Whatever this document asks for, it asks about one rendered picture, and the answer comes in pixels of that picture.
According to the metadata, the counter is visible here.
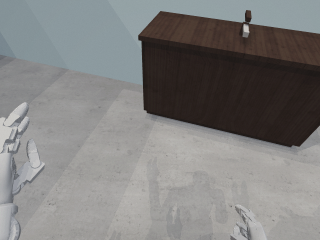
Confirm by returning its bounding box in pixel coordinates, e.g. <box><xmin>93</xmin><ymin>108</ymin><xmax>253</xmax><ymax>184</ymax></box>
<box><xmin>138</xmin><ymin>10</ymin><xmax>320</xmax><ymax>147</ymax></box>

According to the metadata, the robot left hand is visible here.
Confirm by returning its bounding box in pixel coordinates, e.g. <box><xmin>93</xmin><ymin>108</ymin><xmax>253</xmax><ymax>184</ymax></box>
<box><xmin>0</xmin><ymin>102</ymin><xmax>45</xmax><ymax>204</ymax></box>

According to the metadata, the left robot forearm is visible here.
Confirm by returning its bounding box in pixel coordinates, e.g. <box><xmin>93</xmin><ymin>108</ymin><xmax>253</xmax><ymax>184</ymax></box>
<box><xmin>0</xmin><ymin>203</ymin><xmax>21</xmax><ymax>240</ymax></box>

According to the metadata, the tap lever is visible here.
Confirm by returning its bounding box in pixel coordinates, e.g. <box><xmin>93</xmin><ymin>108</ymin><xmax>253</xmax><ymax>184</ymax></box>
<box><xmin>242</xmin><ymin>24</ymin><xmax>250</xmax><ymax>38</ymax></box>

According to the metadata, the robot right hand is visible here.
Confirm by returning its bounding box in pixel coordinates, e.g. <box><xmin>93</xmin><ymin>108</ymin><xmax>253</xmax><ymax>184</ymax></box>
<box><xmin>230</xmin><ymin>204</ymin><xmax>268</xmax><ymax>240</ymax></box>

